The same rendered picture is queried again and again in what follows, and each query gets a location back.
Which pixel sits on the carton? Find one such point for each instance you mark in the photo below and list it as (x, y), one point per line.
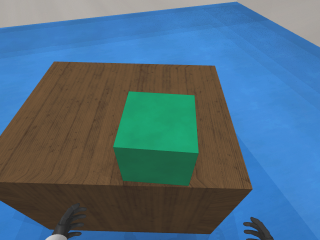
(157, 140)

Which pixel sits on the pedestal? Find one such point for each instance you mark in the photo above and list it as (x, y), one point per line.
(57, 151)

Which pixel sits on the left robot hand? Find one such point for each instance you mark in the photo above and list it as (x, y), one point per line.
(65, 225)

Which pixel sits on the right robot hand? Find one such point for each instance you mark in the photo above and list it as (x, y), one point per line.
(262, 232)

